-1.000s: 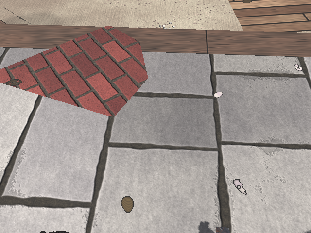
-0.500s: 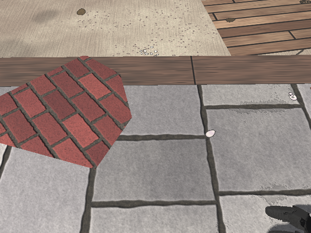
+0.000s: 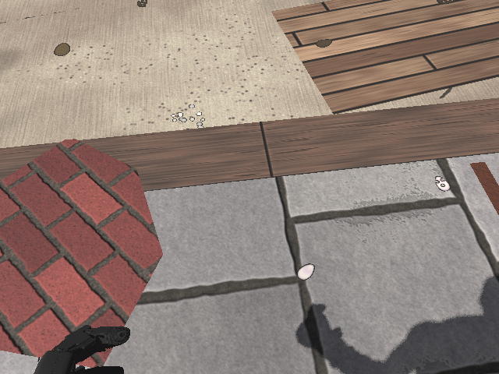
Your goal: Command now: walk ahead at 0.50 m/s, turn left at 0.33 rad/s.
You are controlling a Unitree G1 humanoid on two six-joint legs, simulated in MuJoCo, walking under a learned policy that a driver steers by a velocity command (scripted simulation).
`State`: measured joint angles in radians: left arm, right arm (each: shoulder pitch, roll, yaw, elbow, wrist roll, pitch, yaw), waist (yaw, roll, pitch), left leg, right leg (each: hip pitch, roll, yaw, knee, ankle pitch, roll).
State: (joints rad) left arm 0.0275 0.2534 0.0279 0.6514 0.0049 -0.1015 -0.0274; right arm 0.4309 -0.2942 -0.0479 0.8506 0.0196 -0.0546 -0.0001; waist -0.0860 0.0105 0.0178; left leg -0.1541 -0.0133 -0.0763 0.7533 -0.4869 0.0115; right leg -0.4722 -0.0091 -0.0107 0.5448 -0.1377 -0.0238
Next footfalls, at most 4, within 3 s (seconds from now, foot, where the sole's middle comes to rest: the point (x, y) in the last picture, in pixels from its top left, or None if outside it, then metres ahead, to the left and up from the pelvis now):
0.48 left None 0.36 0.19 -0.76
1.04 right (217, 280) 0.73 0.07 -0.76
1.50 left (146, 210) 1.00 0.29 -0.76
2.00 right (225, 148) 1.25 0.02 -0.76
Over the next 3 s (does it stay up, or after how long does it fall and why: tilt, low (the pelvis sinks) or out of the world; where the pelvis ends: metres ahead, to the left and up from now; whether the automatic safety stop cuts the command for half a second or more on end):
stays up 1.62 0.30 -0.12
